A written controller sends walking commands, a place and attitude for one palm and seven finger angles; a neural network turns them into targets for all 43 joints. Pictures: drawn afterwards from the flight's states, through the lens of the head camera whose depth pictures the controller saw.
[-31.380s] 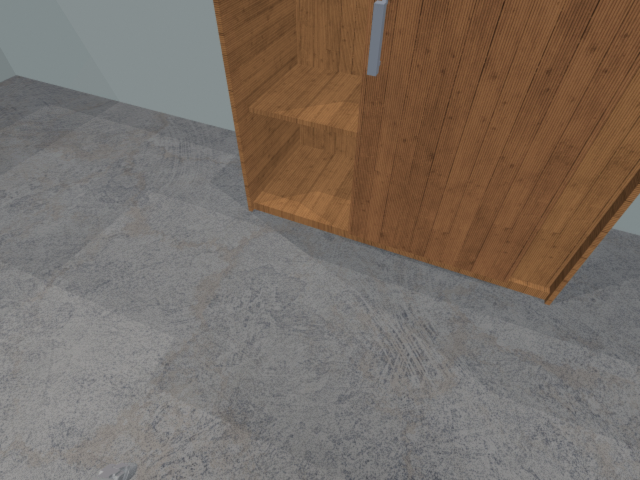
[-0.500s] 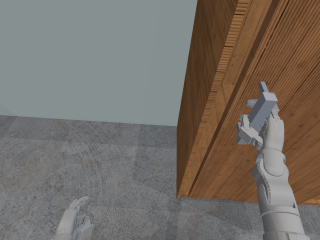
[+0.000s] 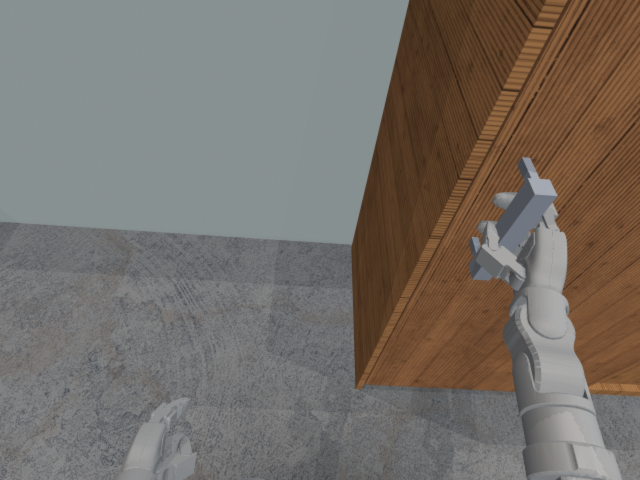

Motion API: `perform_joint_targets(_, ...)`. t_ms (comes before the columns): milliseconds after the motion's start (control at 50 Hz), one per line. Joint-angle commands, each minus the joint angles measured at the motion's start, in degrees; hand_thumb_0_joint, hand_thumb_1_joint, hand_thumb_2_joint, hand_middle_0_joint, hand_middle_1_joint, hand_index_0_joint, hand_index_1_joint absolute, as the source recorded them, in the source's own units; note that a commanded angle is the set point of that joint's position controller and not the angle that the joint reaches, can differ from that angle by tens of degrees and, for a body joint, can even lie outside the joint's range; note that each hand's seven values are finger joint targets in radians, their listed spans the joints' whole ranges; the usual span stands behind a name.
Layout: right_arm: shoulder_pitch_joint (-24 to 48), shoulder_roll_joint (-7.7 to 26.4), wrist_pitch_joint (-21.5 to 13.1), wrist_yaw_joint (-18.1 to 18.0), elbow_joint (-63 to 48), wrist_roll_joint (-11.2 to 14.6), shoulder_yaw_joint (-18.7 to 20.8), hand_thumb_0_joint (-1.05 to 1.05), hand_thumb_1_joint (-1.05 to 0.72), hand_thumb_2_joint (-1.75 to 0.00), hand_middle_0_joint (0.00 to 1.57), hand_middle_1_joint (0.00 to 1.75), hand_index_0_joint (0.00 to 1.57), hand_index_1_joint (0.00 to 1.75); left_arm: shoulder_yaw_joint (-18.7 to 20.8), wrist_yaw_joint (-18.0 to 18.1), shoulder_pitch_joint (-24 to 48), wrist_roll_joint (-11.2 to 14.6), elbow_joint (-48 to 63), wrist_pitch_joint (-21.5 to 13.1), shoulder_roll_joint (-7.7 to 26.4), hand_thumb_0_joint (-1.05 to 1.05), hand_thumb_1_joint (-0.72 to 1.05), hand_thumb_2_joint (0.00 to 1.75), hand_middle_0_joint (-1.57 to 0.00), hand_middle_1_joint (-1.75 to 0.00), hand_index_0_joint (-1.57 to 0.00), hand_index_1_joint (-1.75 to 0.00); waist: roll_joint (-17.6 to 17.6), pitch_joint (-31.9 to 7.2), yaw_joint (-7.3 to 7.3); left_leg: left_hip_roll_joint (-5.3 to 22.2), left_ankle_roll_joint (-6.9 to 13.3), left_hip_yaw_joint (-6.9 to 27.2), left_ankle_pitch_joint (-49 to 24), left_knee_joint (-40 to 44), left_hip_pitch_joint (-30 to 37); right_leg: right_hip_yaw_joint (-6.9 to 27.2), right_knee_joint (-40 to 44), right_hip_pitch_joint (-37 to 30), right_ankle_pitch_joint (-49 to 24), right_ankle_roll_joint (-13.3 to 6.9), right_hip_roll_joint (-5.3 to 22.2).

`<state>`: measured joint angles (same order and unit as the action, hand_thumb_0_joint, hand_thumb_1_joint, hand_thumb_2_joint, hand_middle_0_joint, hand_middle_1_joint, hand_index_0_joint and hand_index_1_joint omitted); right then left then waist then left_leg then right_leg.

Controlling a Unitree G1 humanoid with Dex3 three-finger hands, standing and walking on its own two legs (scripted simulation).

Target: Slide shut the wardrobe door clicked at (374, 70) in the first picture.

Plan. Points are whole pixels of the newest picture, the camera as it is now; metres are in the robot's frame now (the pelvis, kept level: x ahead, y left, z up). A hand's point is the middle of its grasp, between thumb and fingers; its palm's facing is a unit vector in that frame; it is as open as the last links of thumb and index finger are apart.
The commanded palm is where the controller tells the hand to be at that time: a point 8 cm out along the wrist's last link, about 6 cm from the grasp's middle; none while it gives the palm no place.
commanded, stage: step sideways, sliding the door along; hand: right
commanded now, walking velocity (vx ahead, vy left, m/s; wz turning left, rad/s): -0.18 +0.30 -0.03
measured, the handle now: (501, 222) +0.42 -0.22 +0.10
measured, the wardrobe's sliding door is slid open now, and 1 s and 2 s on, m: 0.00 0.00 0.00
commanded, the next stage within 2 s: stop walking and hold the door there in 0.68 s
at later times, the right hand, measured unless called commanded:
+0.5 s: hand (484, 244) +0.37 -0.19 +0.10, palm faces +0.43 +0.90 -0.08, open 6.5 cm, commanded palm +0.34 -0.16 +0.10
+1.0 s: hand (489, 248) +0.37 -0.20 +0.10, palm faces +0.43 +0.86 -0.26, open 6.4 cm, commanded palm +0.33 -0.22 +0.10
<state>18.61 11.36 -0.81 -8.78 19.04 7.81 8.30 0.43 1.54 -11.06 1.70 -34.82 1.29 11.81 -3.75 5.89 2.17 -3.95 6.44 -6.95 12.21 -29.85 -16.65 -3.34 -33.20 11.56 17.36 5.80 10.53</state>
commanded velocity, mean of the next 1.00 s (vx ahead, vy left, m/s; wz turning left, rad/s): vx -0.21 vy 0.19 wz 0.03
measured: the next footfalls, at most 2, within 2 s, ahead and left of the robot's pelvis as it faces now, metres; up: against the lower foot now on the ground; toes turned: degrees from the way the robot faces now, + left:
right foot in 0.16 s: +0.02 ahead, -0.13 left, +0.00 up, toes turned -11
left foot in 0.34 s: +0.07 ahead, +0.13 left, +0.00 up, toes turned +1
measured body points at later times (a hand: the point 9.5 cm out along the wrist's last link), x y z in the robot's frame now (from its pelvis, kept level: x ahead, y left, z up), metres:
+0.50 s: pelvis +0.01 +0.05 +0.01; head +0.07 +0.06 +0.45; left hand +0.20 +0.25 -0.11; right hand +0.35 -0.23 +0.11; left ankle +0.03 +0.13 -0.73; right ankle -0.03 -0.15 -0.71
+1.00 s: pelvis +0.03 +0.08 +0.00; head +0.08 +0.11 +0.45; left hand +0.24 +0.29 -0.10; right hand +0.35 -0.24 +0.11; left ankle +0.10 +0.18 -0.73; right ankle -0.02 -0.07 -0.67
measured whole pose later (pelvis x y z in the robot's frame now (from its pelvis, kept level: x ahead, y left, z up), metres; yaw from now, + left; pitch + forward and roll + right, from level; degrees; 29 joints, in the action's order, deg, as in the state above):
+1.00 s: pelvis +0.03 +0.08 +0.00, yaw +0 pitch +0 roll -1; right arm 12.0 18.6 -1.9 -6.7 18.2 5.2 17.8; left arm -0.4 2.7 -5.0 2.1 -34.7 -0.7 13.1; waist -3.7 5.9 1.5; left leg 0.1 1.7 -1.5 10.2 -30.7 -20.5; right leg -1.1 -57.4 21.7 32.3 3.3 3.4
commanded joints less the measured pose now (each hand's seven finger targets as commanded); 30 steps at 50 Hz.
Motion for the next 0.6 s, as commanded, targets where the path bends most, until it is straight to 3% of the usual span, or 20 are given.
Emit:
perform_joint_targets(0,17.17,1.21,-5.80,4.29,-17.42,-4.11,-12.51,0.00,-0.90,-0.90,0.45,1.40,0.45,1.40,2.85,1.48,4.03,1.15,7.96,-3.48,7.02,0.00,0.90,0.90,-0.20,-0.30,-0.20,-0.30,9.25,-24.95,-2.69,18.77,1.35,17.62,-50.10,4.74,18.76,1.84,-10.55,5.80,11.35,-3.81,-4.50)
perform_joint_targets(20,18.03,-0.20,-5.99,4.38,-18.13,-3.90,-13.35,0.00,-0.90,-0.90,0.45,1.40,0.45,1.40,2.50,1.49,4.13,0.95,8.12,-3.43,6.41,0.00,0.90,0.90,-0.20,-0.30,-0.20,-0.30,7.59,-25.08,-2.18,18.82,0.88,18.02,-46.28,5.11,18.21,2.52,-10.18,6.36,12.98,-4.17,-4.50)
perform_joint_targets(60,22.44,-2.60,-6.70,4.22,-20.85,-3.26,-15.66,0.00,-0.90,-0.90,0.45,1.40,0.45,1.40,1.41,1.85,4.28,0.95,7.79,-3.75,5.45,0.00,0.90,0.90,-0.20,-0.30,-0.20,-0.30,7.02,-26.80,-3.16,18.17,1.62,15.91,-43.59,2.94,19.51,2.53,-2.34,4.98,7.51,-4.49,-3.20)
perform_joint_targets(100,22.52,-2.16,-6.93,3.71,-20.99,-2.86,-16.30,0.00,-0.90,-0.90,0.45,1.40,0.45,1.40,2.13,2.41,4.00,0.89,6.82,-3.49,6.88,0.00,0.90,0.90,-0.20,-0.30,-0.20,-0.30,5.28,-28.28,-4.19,15.52,-0.69,11.85,-40.43,-2.49,14.81,3.29,6.75,-5.93,-11.68,-5.13,0.98)
perform_joint_targets(120,22.20,-2.67,-6.85,3.88,-20.96,-2.79,-16.41,0.00,-0.90,-0.90,0.45,1.40,0.45,1.40,2.79,2.40,4.14,0.46,7.39,-3.05,8.22,0.00,0.90,0.90,-0.20,-0.30,-0.20,-0.30,-0.13,-28.80,-3.99,11.57,-4.25,8.29,-29.93,-5.39,7.00,8.56,8.05,-13.21,-29.97,-7.57,7.24)
perform_joint_targets(140,22.47,-3.83,-6.33,4.42,-20.67,-2.89,-16.81,0.00,-0.90,-0.90,0.45,1.40,0.45,1.40,3.52,2.01,4.87,0.00,8.37,-2.51,9.23,0.00,0.90,0.90,-0.20,-0.30,-0.20,-0.30,-7.03,-26.68,-3.28,7.64,-6.93,7.79,-13.78,-7.70,-0.56,15.02,8.13,-16.59,-43.26,-11.03,14.47)
perform_joint_targets(160,23.23,-5.16,-6.05,5.07,-19.27,-3.62,-17.43,0.00,-0.90,-0.90,0.45,1.40,0.45,1.40,3.14,0.95,5.15,-0.09,8.49,-1.97,8.80,0.00,0.90,0.90,-0.20,-0.30,-0.20,-0.30,-8.93,-24.45,-2.59,6.26,-7.38,9.07,4.29,-10.33,-4.53,14.81,10.44,-16.88,-43.74,-12.99,16.93)
perform_joint_targets(200,24.32,-7.33,-5.90,5.55,-18.36,-4.45,-19.71,0.00,-0.90,-0.90,0.45,1.40,0.45,1.40,2.83,0.40,5.71,-0.88,8.35,-1.81,8.01,0.00,0.90,0.90,-0.20,-0.30,-0.20,-0.30,-13.29,-20.34,-2.68,5.73,-6.40,8.22,8.05,-11.57,-7.62,9.77,9.38,-17.11,-43.96,-12.53,14.53)
perform_joint_targets(260,25.75,-5.73,-6.07,5.43,-19.67,-4.88,-18.17,0.00,-0.90,-0.90,0.45,1.40,0.45,1.40,3.26,-0.24,4.02,-0.36,8.89,-2.17,8.86,0.00,0.90,0.90,-0.20,-0.30,-0.20,-0.30,-9.84,-21.62,-2.98,4.71,-5.95,5.97,3.07,-4.66,-7.94,5.24,4.83,-25.37,-56.13,-9.66,11.44)
perform_joint_targets(300,25.26,-6.47,-6.07,5.66,-20.24,-5.08,-19.15,0.00,-0.90,-0.90,0.45,1.40,0.45,1.40,3.11,-0.21,4.32,-0.17,9.44,-2.78,9.14,0.00,0.90,0.90,-0.20,-0.30,-0.20,-0.30,-8.08,-21.45,-3.77,4.15,-6.12,4.44,-4.47,-0.38,-4.88,2.77,3.02,-25.79,-59.72,-7.95,9.42)
perform_joint_targets(380,22.12,-3.77,-6.68,5.11,-22.47,-5.43,-17.16,0.00,-0.90,-0.90,0.45,1.40,0.45,1.40,3.36,0.00,3.98,0.42,9.13,-3.81,8.34,0.00,0.90,0.90,-0.20,-0.30,-0.20,-0.30,-5.44,-25.29,-3.45,7.35,-4.36,6.46,-30.19,3.87,8.98,-0.33,-1.69,-18.09,-51.86,-5.43,6.21)
perform_joint_targets(400,20.70,-2.67,-6.41,4.86,-22.04,-5.39,-16.68,0.00,-0.90,-0.90,0.45,1.40,0.45,1.40,3.35,0.38,4.29,0.61,8.90,-3.90,8.30,0.00,0.90,0.90,-0.20,-0.30,-0.20,-0.30,-1.14,-26.16,-3.45,10.07,-3.11,8.41,-43.36,3.88,14.37,-0.97,-4.37,-12.83,-42.74,-4.52,4.47)
perform_joint_targets(440,19.90,-0.40,-6.90,4.59,-22.36,-5.56,-15.15,0.00,-0.90,-0.90,0.45,1.40,0.45,1.40,3.24,1.31,5.53,0.76,9.07,-4.15,7.05,0.00,0.90,0.90,-0.20,-0.30,-0.20,-0.30,7.08,-27.12,-2.40,17.05,0.92,15.70,-66.07,1.12,24.15,-0.83,-9.96,2.45,-3.59,-3.09,-2.09)
perform_joint_targets(460,18.98,-0.40,-7.33,4.46,-21.18,-5.63,-14.97,0.00,-0.90,-0.90,0.45,1.40,0.45,1.40,2.63,1.63,5.71,0.80,8.96,-4.15,6.09,0.00,0.90,0.90,-0.20,-0.30,-0.20,-0.30,8.54,-27.18,-1.78,18.88,1.81,17.69,-68.71,0.98,25.22,0.41,-12.10,6.76,7.06,-3.41,-4.22)
perform_joint_targets(480,18.68,-1.10,-7.78,4.41,-21.07,-5.54,-15.10,0.00,-0.90,-0.90,0.45,1.40,0.45,1.40,2.14,1.72,5.29,0.67,8.99,-4.05,5.43,0.00,0.90,0.90,-0.20,-0.30,-0.20,-0.30,8.72,-26.96,-1.44,19.73,2.24,18.39,-67.40,0.87,25.60,1.66,-10.99,8.94,11.37,-3.70,-4.38)
perform_joint_targets(500,17.56,-1.95,-7.74,4.18,-20.30,-5.36,-15.82,0.00,-0.90,-0.90,0.45,1.40,0.45,1.40,1.89,1.95,5.07,0.85,8.62,-3.84,5.59,0.00,0.90,0.90,-0.20,-0.30,-0.20,-0.30,8.27,-25.94,-2.06,19.40,1.92,17.21,-65.41,0.44,25.51,2.23,-7.30,8.93,9.10,-3.92,-3.56)
perform_joint_targets(520,19.24,-2.34,-8.13,4.21,-22.48,-5.22,-15.68,0.00,-0.90,-0.90,0.45,1.40,0.45,1.40,1.82,2.24,4.86,0.51,8.41,-3.68,5.49,0.00,0.90,0.90,-0.20,-0.30,-0.20,-0.30,8.80,-27.23,-2.59,18.52,1.65,16.24,-63.92,-1.95,26.20,2.27,-1.11,7.35,4.23,-3.74,-2.04)
perform_joint_targets(540,20.93,-2.76,-8.73,4.29,-25.05,-4.97,-16.32,0.00,-0.90,-0.90,0.45,1.40,0.45,1.40,1.94,2.53,5.22,0.32,7.98,-3.35,6.05,0.00,0.90,0.90,-0.20,-0.30,-0.20,-0.30,6.81,-28.87,-3.41,17.09,0.45,13.52,-58.81,-4.58,23.38,2.15,4.88,0.94,-7.48,-3.63,0.23)
perform_joint_targets(560,21.13,-2.55,-9.13,4.39,-26.43,-4.79,-16.50,0.00,-0.90,-0.90,0.45,1.40,0.45,1.40,2.66,2.69,5.48,0.13,7.95,-2.94,7.10,0.00,0.90,0.90,-0.20,-0.30,-0.20,-0.30,3.07,-30.22,-3.75,13.46,-3.13,9.32,-48.01,-7.11,14.71,3.76,7.09,-10.97,-32.06,-4.85,4.57)
perform_joint_targets(580,20.62,-4.04,-9.03,4.92,-27.60,-4.57,-17.49,0.00,-0.90,-0.90,0.45,1.40,0.45,1.40,3.58,2.13,5.67,-0.52,8.79,-2.71,8.67,0.00,0.90,0.90,-0.20,-0.30,-0.20,-0.30,-5.34,-30.14,-3.43,8.11,-7.01,6.78,-21.53,-9.22,0.70,10.54,5.84,-23.21,-58.61,-8.62,11.75)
